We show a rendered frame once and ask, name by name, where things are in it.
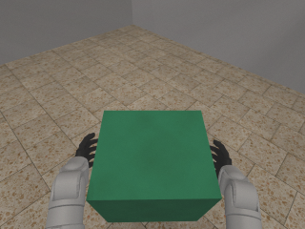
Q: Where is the left robot forearm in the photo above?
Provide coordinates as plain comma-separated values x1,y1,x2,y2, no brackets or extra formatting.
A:
45,156,90,229

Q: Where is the left robot hand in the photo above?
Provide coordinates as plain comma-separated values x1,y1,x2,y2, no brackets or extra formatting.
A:
75,133,98,168

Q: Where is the right robot hand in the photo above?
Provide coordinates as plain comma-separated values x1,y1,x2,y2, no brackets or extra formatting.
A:
210,139,232,179

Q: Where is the carton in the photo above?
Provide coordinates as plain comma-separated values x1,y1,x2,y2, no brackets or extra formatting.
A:
86,110,222,223

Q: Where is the right robot forearm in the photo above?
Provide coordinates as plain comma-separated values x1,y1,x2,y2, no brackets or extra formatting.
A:
217,165,263,229

